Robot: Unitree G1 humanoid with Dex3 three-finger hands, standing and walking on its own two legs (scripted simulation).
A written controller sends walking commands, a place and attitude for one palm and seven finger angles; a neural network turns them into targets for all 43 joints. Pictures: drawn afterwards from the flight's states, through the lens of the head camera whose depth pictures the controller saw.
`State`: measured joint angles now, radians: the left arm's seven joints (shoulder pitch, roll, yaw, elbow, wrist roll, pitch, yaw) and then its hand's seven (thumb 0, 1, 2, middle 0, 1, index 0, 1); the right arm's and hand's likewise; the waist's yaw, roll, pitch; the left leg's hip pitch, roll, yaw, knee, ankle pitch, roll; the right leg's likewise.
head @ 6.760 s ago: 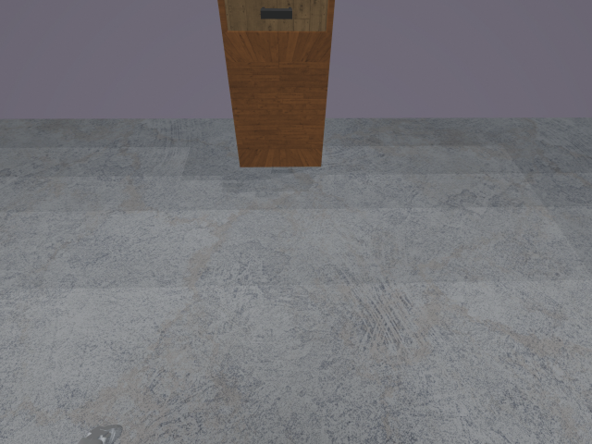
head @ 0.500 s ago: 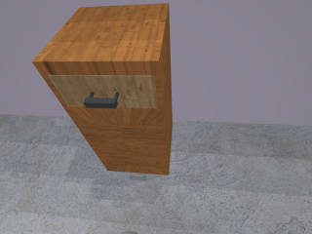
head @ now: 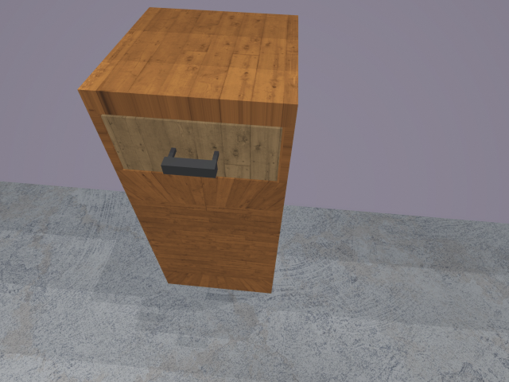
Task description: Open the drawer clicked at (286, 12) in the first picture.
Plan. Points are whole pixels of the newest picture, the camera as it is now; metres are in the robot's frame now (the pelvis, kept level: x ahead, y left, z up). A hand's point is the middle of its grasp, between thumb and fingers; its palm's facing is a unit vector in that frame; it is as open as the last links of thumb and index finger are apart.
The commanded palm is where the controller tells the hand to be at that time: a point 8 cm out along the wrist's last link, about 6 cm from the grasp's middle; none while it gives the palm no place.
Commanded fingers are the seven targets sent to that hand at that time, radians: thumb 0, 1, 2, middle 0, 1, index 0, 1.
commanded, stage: come to a stop and stand still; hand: left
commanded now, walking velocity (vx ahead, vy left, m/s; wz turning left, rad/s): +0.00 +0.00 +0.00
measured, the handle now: (192, 160) +0.55 +0.19 +0.00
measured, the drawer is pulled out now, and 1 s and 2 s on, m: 0.00 0.00 0.00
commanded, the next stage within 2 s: look again from close up in 0.18 s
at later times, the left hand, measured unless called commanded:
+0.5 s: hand out of the picture +0.02 +0.19 -0.18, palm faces +0.01 -0.97 -0.23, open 7.4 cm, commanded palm none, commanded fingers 0.00 0.90 0.90 -0.20 -0.30 -0.20 -0.30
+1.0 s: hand out of the picture +0.11 +0.18 -0.12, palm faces -0.03 -0.89 -0.45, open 7.3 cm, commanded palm +0.12 +0.21 -0.05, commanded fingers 0.00 0.74 0.83 -0.21 -0.41 -0.21 -0.41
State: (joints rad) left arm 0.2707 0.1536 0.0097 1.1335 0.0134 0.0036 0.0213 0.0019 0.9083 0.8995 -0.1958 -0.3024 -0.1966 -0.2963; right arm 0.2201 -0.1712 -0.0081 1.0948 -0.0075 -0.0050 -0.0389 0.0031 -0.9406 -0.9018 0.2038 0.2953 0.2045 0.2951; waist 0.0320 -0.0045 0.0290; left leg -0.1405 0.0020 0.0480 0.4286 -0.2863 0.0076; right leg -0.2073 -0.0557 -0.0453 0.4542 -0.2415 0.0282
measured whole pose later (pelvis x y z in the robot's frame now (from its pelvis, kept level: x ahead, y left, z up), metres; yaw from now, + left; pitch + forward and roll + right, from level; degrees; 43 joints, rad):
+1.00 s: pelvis +0.01 -0.02 -0.01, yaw -1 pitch +1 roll +1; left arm 0.42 0.21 -0.06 0.41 0.15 0.06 0.15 0.03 0.92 0.89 -0.21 -0.32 -0.21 -0.31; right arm 0.33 -0.21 -0.01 0.95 0.03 -0.19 -0.10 0.02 -0.93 -0.90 0.20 0.30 0.20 0.30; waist 0.04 0.03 0.03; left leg -0.17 0.02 0.06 0.49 -0.34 -0.02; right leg -0.28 -0.04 -0.04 0.58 -0.32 -0.01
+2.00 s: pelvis -0.02 +0.00 -0.02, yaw -1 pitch +4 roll +0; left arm 0.12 0.42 -0.02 -0.03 1.00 0.00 0.30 0.00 -0.21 0.42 -0.30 -1.02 -0.30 -1.01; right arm 0.14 -0.27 -0.05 0.63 -0.04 0.06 -0.03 0.01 -0.91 -0.90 0.20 0.29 0.20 0.29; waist 0.08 0.06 -0.02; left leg -0.36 0.00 0.03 0.65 -0.36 0.01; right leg -0.43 -0.06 -0.02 0.66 -0.31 0.02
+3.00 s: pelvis -0.02 -0.01 +0.00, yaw +0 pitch +2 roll +1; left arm -0.17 0.48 -0.07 0.10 0.91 0.00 0.01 0.00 -0.49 0.30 -0.32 -1.20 -0.32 -1.20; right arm 0.10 -0.26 0.00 0.64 0.00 0.12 -0.03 0.01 -0.91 -0.90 0.20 0.30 0.20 0.29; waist 0.09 0.09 0.01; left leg -0.20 0.00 0.01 0.42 -0.24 -0.01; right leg -0.27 -0.04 -0.05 0.45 -0.21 0.01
